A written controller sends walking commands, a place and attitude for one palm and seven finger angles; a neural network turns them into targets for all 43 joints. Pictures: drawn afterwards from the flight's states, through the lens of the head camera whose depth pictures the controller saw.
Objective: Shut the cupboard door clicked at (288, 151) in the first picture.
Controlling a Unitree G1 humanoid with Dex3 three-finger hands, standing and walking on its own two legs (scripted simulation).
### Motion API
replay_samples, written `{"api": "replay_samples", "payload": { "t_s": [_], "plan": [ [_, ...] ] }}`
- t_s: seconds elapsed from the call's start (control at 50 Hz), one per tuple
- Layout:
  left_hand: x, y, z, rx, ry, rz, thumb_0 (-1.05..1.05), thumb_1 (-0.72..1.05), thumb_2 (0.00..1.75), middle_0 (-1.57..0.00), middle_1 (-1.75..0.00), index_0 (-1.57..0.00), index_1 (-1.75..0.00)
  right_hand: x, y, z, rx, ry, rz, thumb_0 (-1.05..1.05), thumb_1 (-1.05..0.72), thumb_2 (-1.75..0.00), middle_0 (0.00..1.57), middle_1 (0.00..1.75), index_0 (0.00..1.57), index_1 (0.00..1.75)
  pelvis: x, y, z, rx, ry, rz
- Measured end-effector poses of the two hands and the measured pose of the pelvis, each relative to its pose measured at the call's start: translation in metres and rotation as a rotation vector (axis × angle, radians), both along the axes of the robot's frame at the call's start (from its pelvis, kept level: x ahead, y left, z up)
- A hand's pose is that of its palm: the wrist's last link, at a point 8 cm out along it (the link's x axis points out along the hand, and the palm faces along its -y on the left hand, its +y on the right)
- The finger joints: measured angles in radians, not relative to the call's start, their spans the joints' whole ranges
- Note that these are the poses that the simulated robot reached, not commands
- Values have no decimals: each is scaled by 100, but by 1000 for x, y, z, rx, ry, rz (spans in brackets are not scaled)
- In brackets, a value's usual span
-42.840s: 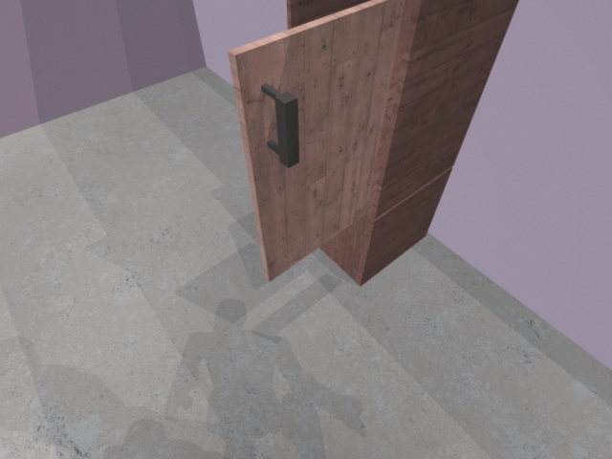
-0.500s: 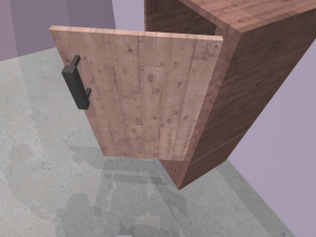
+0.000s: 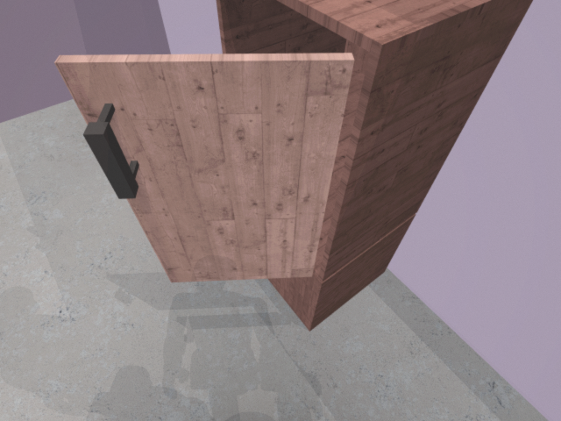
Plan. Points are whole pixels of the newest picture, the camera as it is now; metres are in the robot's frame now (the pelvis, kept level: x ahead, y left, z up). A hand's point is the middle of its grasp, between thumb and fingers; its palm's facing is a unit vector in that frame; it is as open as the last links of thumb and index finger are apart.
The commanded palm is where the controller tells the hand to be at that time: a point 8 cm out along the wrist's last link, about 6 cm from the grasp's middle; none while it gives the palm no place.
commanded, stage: come to a stop and stand still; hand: left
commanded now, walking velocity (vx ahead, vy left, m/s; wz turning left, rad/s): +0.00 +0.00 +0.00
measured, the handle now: (118, 152) +0.44 +0.25 +0.14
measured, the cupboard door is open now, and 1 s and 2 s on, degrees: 56 56 56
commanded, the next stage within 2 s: look again from close up in 0.66 s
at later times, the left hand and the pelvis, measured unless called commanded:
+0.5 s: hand out of the picture +0.04 +0.15 -0.17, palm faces +0.01 -0.98 -0.21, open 7.3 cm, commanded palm none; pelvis +0.04 -0.02 +0.01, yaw +0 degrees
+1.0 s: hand out of the picture +0.04 +0.16 -0.17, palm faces +0.02 -0.98 -0.22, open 7.3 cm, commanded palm none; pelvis +0.05 -0.03 +0.01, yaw +0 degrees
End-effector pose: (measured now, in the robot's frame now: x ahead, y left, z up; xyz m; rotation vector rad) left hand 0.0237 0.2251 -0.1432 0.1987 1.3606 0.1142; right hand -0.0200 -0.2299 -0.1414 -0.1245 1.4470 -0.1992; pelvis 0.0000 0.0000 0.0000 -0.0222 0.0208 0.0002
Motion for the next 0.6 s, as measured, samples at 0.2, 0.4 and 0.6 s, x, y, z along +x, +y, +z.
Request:
{"api": "replay_samples", "payload": {
  "t_s": [0.2, 0.4, 0.6],
  "plan": [
    [23, -7, 8, 21, -68, 19, 1, 93, 90, -20, -30, -20, -30, 13, 9, -7, 58, -24, 29, 1, -91, -90, 20, 30, 19, 30, 19, -10, 1, 21, -23, 14],
    [21, -18, 10, 18, -32, 33, 0, 92, 90, -20, -30, -20, -30, 53, -7, -3, 37, -65, 58, 2, -93, -90, 20, 30, 20, 30, 34, -20, 6, 38, -25, 4],
    [10, -30, 6, -7, 18, 54, 0, 91, 90, -20, -30, -20, -30, 91, -25, 7, -7, -116, 85, 1, -91, -90, 20, 30, 20, 30, 43, -27, 8, 38, -27, 2]
  ]
}}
